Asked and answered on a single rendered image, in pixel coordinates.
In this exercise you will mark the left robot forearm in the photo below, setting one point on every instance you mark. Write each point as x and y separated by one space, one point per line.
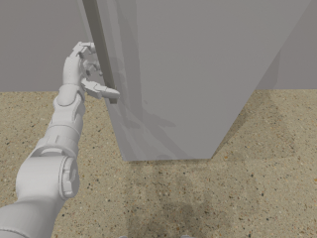
64 131

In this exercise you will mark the left robot hand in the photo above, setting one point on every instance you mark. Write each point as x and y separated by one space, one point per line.
75 71

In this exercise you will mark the fridge door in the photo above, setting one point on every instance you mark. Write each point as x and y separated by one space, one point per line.
186 68

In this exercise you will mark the handle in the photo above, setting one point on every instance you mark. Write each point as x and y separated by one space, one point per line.
95 26

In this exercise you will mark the robot left upper arm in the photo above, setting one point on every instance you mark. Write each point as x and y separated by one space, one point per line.
44 185

